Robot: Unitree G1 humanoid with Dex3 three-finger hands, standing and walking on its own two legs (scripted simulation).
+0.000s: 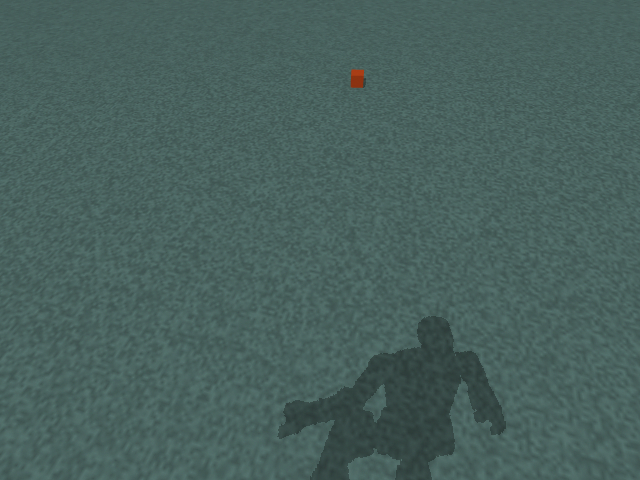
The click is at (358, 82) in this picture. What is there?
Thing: cube
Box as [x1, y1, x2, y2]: [351, 70, 363, 87]
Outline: 351,70 351,87 362,87 363,70
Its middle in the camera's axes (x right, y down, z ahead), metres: +0.23 -1.00 +2.44
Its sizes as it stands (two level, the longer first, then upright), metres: 0.078 0.078 0.078
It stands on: the floor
